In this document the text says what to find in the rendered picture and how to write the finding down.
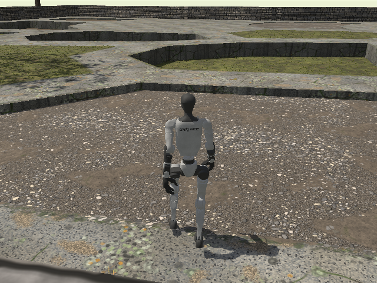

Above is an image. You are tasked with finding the robot left upper arm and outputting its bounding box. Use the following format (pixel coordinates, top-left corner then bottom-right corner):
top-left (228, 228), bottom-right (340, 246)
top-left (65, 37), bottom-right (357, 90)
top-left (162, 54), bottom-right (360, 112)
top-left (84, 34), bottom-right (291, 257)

top-left (165, 119), bottom-right (176, 153)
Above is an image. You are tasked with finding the left robot hand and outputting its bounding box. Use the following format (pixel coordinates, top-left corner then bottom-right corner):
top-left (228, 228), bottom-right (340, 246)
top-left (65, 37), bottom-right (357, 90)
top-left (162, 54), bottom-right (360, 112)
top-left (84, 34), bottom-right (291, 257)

top-left (163, 177), bottom-right (178, 195)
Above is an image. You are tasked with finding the robot right forearm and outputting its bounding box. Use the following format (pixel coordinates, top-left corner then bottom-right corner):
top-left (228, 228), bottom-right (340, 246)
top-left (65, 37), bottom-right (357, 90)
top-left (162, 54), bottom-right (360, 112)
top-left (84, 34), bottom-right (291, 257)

top-left (207, 142), bottom-right (215, 163)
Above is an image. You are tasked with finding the robot right upper arm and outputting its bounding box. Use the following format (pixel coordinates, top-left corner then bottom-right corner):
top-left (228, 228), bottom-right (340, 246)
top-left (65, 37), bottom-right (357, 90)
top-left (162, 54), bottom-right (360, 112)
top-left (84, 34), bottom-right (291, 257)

top-left (200, 119), bottom-right (214, 150)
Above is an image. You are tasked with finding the right robot hand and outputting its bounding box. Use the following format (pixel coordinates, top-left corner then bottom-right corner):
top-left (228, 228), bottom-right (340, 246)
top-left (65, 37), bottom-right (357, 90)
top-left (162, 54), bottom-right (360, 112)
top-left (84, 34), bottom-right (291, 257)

top-left (201, 160), bottom-right (215, 171)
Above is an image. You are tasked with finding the robot head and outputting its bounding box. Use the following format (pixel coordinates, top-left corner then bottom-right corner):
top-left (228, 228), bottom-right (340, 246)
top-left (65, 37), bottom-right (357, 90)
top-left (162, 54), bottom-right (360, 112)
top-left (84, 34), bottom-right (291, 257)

top-left (179, 93), bottom-right (199, 122)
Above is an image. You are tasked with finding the robot left forearm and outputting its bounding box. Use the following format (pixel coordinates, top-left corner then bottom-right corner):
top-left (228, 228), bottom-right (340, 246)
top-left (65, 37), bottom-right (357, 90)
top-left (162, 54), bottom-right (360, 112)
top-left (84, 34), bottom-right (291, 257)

top-left (163, 145), bottom-right (173, 178)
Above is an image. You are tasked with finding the left robot thigh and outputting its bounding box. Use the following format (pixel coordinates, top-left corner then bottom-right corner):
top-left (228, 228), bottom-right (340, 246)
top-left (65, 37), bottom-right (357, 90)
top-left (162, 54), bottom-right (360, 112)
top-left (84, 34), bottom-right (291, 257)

top-left (170, 164), bottom-right (181, 194)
